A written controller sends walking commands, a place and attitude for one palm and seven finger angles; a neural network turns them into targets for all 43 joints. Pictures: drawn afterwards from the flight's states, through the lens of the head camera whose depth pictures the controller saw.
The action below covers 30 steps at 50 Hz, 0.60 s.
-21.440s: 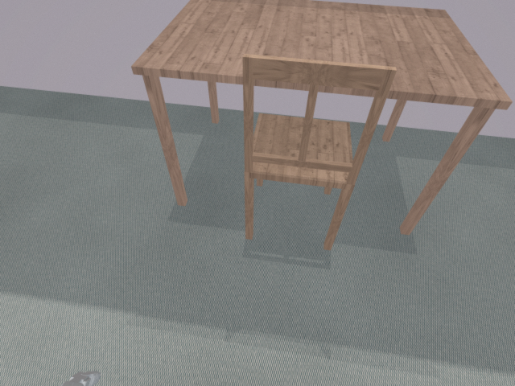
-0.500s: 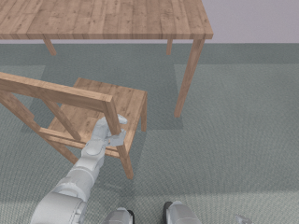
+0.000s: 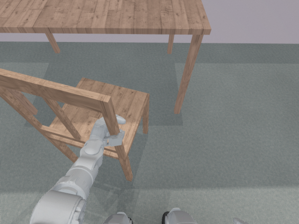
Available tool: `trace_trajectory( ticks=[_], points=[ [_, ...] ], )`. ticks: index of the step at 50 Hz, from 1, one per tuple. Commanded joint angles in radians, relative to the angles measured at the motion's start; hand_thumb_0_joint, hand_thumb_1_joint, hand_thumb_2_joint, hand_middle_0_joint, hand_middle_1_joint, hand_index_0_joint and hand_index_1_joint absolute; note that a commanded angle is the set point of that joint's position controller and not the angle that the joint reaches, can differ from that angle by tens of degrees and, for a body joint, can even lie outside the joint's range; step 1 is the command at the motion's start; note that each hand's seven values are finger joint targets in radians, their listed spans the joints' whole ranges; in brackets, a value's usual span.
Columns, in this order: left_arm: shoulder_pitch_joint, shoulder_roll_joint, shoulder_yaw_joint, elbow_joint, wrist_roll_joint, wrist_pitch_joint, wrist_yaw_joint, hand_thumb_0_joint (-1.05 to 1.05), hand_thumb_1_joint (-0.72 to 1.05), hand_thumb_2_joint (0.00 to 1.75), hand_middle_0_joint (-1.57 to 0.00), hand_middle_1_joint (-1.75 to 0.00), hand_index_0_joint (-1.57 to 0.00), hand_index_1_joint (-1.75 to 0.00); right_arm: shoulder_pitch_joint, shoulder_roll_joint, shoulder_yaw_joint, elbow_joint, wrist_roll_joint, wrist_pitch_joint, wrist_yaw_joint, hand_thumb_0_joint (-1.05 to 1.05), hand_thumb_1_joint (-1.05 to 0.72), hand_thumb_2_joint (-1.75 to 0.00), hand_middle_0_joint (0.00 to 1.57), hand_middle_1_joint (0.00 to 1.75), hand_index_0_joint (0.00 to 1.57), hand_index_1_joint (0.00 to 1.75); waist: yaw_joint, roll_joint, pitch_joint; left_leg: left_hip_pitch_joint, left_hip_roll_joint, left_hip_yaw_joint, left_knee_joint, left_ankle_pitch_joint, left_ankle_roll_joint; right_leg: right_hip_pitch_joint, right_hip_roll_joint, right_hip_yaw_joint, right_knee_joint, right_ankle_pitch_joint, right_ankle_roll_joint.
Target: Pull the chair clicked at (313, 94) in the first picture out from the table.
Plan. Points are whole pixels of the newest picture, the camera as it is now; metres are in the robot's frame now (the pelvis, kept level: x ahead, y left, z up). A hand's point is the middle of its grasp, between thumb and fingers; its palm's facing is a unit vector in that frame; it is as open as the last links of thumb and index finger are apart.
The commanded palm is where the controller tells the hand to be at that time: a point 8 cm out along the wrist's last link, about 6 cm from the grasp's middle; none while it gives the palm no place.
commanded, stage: step backward, pulling the chair out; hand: left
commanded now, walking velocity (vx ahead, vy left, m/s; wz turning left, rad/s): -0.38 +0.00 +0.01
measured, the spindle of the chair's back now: (65, 120) +0.43 +0.30 -0.09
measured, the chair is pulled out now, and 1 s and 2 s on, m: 0.31 0.49 0.57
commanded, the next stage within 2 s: stop walking, hand still on the chair in 0.90 s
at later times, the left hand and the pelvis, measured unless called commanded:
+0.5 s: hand (117, 160) +0.29 +0.10 -0.05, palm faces -0.08 -0.99 -0.14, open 6.1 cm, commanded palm +0.29 +0.15 -0.06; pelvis -0.08 -0.01 +0.00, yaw -1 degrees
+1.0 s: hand (116, 201) +0.18 +0.09 -0.05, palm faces -0.09 -0.99 -0.13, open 6.2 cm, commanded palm +0.17 +0.14 -0.04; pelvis -0.17 -0.01 +0.00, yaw -1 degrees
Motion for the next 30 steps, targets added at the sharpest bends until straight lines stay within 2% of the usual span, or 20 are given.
trace_trajectory(
  ticks=[1,2,4,5,7,9,11,12,13,15,16,18,20,22,23,25,26,27,29,30],
  points=[
    [-0.398,0.102,0.007,-0.195,0.041,-0.085,0.024,0.0,0.9,0.9,-0.5,-1.45,-0.5,-1.45,0.033,-0.137,-0.047,-0.069,-0.006,-0.025,0.007,0.0,-0.9,-0.9,0.2,0.3,0.2,0.3,-0.005,0.19,-0.428,0.202,0.227,-0.142,-0.064,0.619,0.031,0.189,-0.05,0.039,-0.039,0.228,-0.018],
    [-0.392,0.14,0.033,-0.197,0.034,-0.087,0.028,0.0,0.9,0.9,-0.5,-1.45,-0.5,-1.45,0.042,-0.14,-0.055,-0.067,0.005,-0.02,0.003,0.0,-0.9,-0.9,0.2,0.3,0.2,0.3,-0.004,0.119,-0.477,0.146,0.199,-0.112,-0.035,0.5,0.01,0.257,-0.067,0.063,-0.069,0.331,-0.019],
    [-0.343,0.189,0.054,-0.177,0.031,-0.085,0.033,0.0,0.9,0.9,-0.5,-1.45,-0.5,-1.45,0.049,-0.138,-0.061,-0.073,0.019,-0.018,-0.004,0.0,-0.9,-0.9,0.2,0.3,0.2,0.3,-0.009,-0.038,-0.528,0.071,0.086,-0.043,0.075,0.17,-0.04,0.312,-0.198,0.183,-0.146,0.452,-0.064],
    [-0.331,0.209,0.064,-0.166,0.028,-0.083,0.031,0.0,0.9,0.9,-0.5,-1.45,-0.5,-1.45,0.034,-0.138,-0.061,-0.081,0.02,-0.018,-0.004,0.0,-0.9,-0.9,0.2,0.3,0.2,0.3,0.001,-0.075,-0.521,0.045,0.032,-0.046,0.164,-0.118,-0.051,0.301,-0.277,0.26,-0.228,0.416,-0.105],
    [-0.308,0.199,0.065,-0.148,0.028,-0.059,0.027,0.0,0.9,0.9,-0.5,-1.45,-0.5,-1.45,0.012,-0.13,-0.047,-0.085,0.017,-0.015,-0.005,0.0,-0.9,-0.9,0.2,0.3,0.2,0.3,0.02,-0.085,-0.481,-0.006,0.009,-0.092,0.271,-0.261,-0.043,0.289,-0.328,0.285,-0.291,0.27,-0.155],
    [-0.319,0.178,0.061,-0.16,0.024,-0.041,0.023,0.0,0.9,0.9,-0.5,-1.45,-0.5,-1.45,0.034,-0.131,-0.028,-0.071,0.015,-0.014,-0.006,0.0,-0.9,-0.9,0.2,0.3,0.2,0.3,-0.003,-0.11,-0.483,0.057,0.028,-0.09,0.132,-0.208,-0.035,0.301,-0.283,0.185,-0.244,0.35,-0.132],
    [-0.318,0.161,0.042,-0.172,0.019,-0.037,0.024,0.0,0.9,0.9,-0.5,-1.45,-0.5,-1.45,0.044,-0.145,-0.021,-0.062,0.014,-0.011,-0.015,0.0,-0.9,-0.9,0.2,0.3,0.2,0.3,-0.016,-0.083,-0.472,0.135,0.045,-0.068,-0.127,-0.033,-0.023,0.284,-0.198,0.095,-0.193,0.311,-0.064],
    [-0.324,0.149,0.029,-0.188,0.019,-0.041,0.025,0.0,0.9,0.9,-0.5,-1.45,-0.5,-1.45,0.038,-0.171,-0.029,-0.069,0.014,-0.007,-0.02,0.0,-0.9,-0.9,0.2,0.3,0.2,0.3,-0.013,0.015,-0.46,0.147,0.107,-0.129,-0.217,0.173,0.007,0.243,-0.115,0.046,-0.143,0.244,-0.018],
    [-0.334,0.136,0.009,-0.207,0.011,-0.047,0.026,0.0,0.9,0.9,-0.5,-1.45,-0.5,-1.45,0.007,-0.177,-0.034,-0.093,0.015,-0.001,-0.022,0.0,-0.9,-0.9,0.2,0.3,0.2,0.3,-0.002,0.133,-0.425,0.151,0.191,-0.187,-0.248,0.261,0.045,0.187,-0.043,0.001,-0.064,0.125,0.015],
    [-0.434,0.071,-0.035,-0.29,0.001,-0.058,0.015,0.0,0.9,0.9,-0.5,-1.45,-0.5,-1.45,-0.029,-0.129,-0.02,-0.133,0.006,0.001,-0.012,0.0,-0.9,-0.9,0.2,0.3,0.2,0.3,0.002,0.267,-0.41,0.117,0.283,-0.266,-0.295,0.226,0.096,0.134,0.003,-0.005,0.121,-0.147,0.001],
    [-0.439,0.074,-0.02,-0.281,0.002,-0.06,0.017,0.0,0.9,0.9,-0.5,-1.45,-0.5,-1.45,-0.009,-0.12,-0.024,-0.119,-0.001,0.0,-0.013,0.0,-0.9,-0.9,0.2,0.3,0.2,0.3,0.0,0.252,-0.415,0.186,0.3,-0.28,-0.259,0.38,0.115,0.086,0.009,0.007,0.156,-0.18,-0.004],
    [-0.42,0.11,0.017,-0.243,0.007,-0.068,0.02,0.0,0.9,0.9,-0.5,-1.45,-0.5,-1.45,0.045,-0.137,-0.044,-0.078,-0.007,-0.011,-0.004,0.0,-0.9,-0.9,0.2,0.3,0.2,0.3,-0.007,0.141,-0.469,0.394,0.301,-0.248,-0.13,0.757,0.117,0.03,0.017,0.009,0.07,-0.13,-0.001],
    [-0.407,0.094,0.007,-0.201,0.028,-0.075,0.019,0.0,0.9,0.9,-0.5,-1.45,-0.5,-1.45,0.055,-0.138,-0.052,-0.059,-0.012,-0.021,0.012,0.0,-0.9,-0.9,0.2,0.3,0.2,0.3,-0.016,0.173,-0.467,0.441,0.28,-0.196,-0.064,0.878,0.089,0.079,0.001,0.019,-0.032,0.01,-0.004],
    [-0.407,0.108,0.011,-0.175,0.038,-0.082,0.016,0.0,0.9,0.9,-0.5,-1.45,-0.5,-1.45,0.03,-0.139,-0.053,-0.054,-0.011,-0.023,0.018,0.0,-0.9,-0.9,0.2,0.3,0.2,0.3,-0.011,0.213,-0.431,0.321,0.255,-0.163,-0.074,0.73,0.059,0.154,-0.016,0.026,-0.071,0.083,-0.011],
    [-0.39,0.126,0.021,-0.152,0.043,-0.082,0.016,0.0,0.9,0.9,-0.5,-1.45,-0.5,-1.45,0.015,-0.149,-0.056,-0.057,-0.013,-0.024,0.016,0.0,-0.9,-0.9,0.2,0.3,0.2,0.3,-0.002,0.224,-0.371,0.225,0.24,-0.155,-0.094,0.628,0.05,0.174,-0.022,0.023,-0.08,0.11,-0.013],
    [-0.355,0.191,0.065,-0.16,0.032,-0.093,0.026,0.0,0.9,0.9,-0.5,-1.45,-0.5,-1.45,0.036,-0.144,-0.066,-0.05,0.011,-0.03,0.008,0.0,-0.9,-0.9,0.2,0.3,0.2,0.3,-0.006,0.07,-0.492,0.167,0.171,-0.085,-0.023,0.438,0.001,0.292,-0.081,0.089,-0.134,0.399,-0.015],
    [-0.345,0.211,0.068,-0.165,0.03,-0.095,0.027,0.0,0.9,0.9,-0.5,-1.45,-0.5,-1.45,0.036,-0.126,-0.064,-0.065,0.02,-0.032,0.001,0.0,-0.9,-0.9,0.2,0.3,0.2,0.3,-0.011,-0.051,-0.524,0.117,0.097,-0.029,0.056,0.207,-0.031,0.332,-0.172,0.168,-0.175,0.463,-0.038],
    [-0.341,0.218,0.065,-0.158,0.027,-0.09,0.026,0.0,0.9,0.9,-0.5,-1.45,-0.5,-1.45,0.009,-0.127,-0.06,-0.08,0.023,-0.035,0.0,0.0,-0.9,-0.9,0.2,0.3,0.2,0.3,0.001,-0.092,-0.503,0.057,0.037,-0.037,0.165,-0.115,-0.05,0.313,-0.268,0.248,-0.247,0.436,-0.091],
    [-0.294,0.202,0.068,-0.118,0.023,-0.06,0.022,0.0,0.9,0.9,-0.5,-1.45,-0.5,-1.45,-0.014,-0.124,-0.047,-0.078,0.018,-0.035,-0.002,0.0,-0.9,-0.9,0.2,0.3,0.2,0.3,0.024,-0.078,-0.448,-0.009,0.017,-0.104,0.29,-0.243,-0.047,0.282,-0.324,0.281,-0.284,0.315,-0.167],
    [-0.31,0.19,0.068,-0.133,0.022,-0.052,0.02,0.0,0.9,0.9,-0.5,-1.45,-0.5,-1.45,-0.004,-0.118,-0.037,-0.072,0.015,-0.035,-0.002,0.0,-0.9,-0.9,0.2,0.3,0.2,0.3,0.017,-0.091,-0.455,-0.002,0.021,-0.113,0.278,-0.245,-0.043,0.295,-0.314,0.249,-0.269,0.329,-0.165]
  ],
)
